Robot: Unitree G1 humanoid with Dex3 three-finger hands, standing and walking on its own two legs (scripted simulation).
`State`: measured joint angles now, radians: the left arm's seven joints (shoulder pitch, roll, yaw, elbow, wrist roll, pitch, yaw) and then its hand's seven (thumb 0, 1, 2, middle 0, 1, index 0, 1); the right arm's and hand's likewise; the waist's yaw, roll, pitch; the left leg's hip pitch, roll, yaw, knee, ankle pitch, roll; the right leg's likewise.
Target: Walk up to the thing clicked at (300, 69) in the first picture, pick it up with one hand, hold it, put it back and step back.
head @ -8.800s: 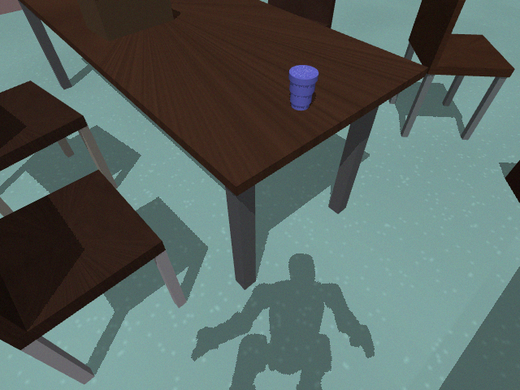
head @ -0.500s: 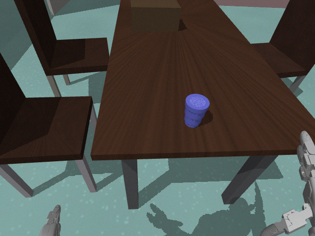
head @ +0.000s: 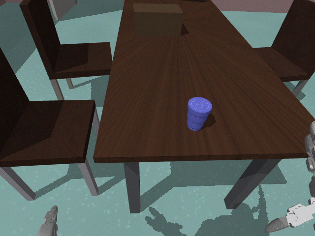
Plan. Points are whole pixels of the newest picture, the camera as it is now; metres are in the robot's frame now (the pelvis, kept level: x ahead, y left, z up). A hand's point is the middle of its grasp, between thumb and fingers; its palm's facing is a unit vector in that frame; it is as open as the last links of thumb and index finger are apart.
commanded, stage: go down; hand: right
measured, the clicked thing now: (196, 115) +0.49 -0.15 +0.03
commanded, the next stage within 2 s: none
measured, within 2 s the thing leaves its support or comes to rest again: neither
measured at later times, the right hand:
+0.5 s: hand (285, 137) +0.29 -0.29 +0.15, palm faces +0.13 +0.98 -0.15, open 17.7 cm
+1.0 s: hand (286, 119) +0.35 -0.32 +0.15, palm faces +0.07 +1.00 -0.02, open 17.7 cm
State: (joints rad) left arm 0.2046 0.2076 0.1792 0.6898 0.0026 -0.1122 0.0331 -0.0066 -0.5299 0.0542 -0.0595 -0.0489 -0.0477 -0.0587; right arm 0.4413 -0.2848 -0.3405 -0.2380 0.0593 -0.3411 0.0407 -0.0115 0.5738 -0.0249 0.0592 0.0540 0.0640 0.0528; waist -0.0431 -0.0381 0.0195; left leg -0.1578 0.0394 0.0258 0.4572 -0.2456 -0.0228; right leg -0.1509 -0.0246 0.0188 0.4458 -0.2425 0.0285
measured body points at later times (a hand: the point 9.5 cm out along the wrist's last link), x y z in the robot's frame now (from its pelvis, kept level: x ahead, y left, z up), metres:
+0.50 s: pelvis +0.00 +0.00 +0.00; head -0.01 +0.01 +0.45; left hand +0.16 +0.26 -0.09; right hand +0.28 -0.34 +0.16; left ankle +0.00 +0.13 -0.74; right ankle +0.00 -0.14 -0.74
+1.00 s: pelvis +0.00 +0.00 -0.01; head +0.01 +0.00 +0.44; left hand +0.16 +0.26 -0.09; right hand +0.34 -0.37 +0.15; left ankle +0.00 +0.13 -0.74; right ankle +0.00 -0.14 -0.74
